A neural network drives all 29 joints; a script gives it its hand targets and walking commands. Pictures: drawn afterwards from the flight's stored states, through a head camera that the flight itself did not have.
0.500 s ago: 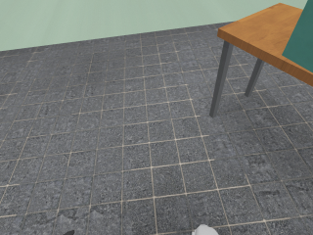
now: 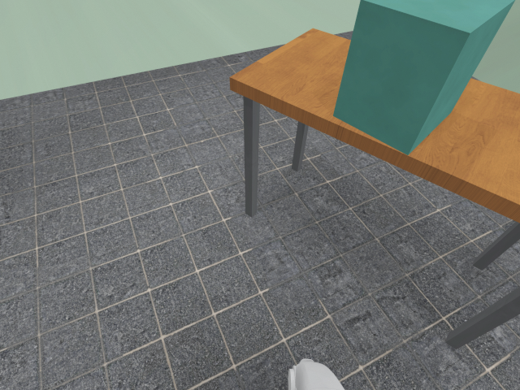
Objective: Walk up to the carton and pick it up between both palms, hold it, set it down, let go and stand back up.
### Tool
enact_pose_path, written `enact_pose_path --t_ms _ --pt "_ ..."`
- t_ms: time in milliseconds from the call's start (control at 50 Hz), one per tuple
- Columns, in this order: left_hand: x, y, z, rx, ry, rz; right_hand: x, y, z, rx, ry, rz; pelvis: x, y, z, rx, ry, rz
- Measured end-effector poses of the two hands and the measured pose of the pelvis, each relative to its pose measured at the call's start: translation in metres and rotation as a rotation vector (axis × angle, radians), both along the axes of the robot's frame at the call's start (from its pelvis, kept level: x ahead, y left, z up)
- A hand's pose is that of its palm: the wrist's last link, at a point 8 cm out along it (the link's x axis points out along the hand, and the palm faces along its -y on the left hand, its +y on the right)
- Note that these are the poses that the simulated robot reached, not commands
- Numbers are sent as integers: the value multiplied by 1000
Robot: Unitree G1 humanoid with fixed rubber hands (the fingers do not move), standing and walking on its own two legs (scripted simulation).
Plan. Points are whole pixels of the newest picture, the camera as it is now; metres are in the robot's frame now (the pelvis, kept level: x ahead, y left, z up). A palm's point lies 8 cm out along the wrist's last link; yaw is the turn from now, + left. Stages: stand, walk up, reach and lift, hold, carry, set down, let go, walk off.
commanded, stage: walk up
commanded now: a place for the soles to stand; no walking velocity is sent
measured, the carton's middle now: (412, 64) +0.82 -0.34 +0.11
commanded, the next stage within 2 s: none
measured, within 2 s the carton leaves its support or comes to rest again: neither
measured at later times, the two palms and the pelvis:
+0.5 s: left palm (156, 332) +0.24 +0.20 -0.13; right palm (443, 351) +0.22 -0.30 -0.10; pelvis +0.17 -0.05 -0.01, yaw -11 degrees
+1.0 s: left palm (234, 229) +0.45 +0.07 -0.10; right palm (492, 345) +0.24 -0.41 -0.13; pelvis +0.29 -0.14 -0.01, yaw -19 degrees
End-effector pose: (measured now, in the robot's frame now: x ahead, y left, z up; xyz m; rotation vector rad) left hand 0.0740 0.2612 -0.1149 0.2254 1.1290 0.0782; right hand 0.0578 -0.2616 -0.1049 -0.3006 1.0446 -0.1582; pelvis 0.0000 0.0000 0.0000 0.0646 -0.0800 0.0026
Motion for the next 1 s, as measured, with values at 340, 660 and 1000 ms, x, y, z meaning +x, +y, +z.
enact_pose_path --t_ms 340,660,1000 --pt "133 -57 14 90 -60 -68 101 -56 -17 81 5 -90 114 -49 -5 -87 23 -137" --pt "259 -96 -8 4 19 -264 132 -68 5 -4 -16 -289 207 -70 -1 -24 2 -290" --pt "378 -190 18 79 -132 -323 182 -153 -27 63 111 -354 286 -141 -7 -82 30 -343"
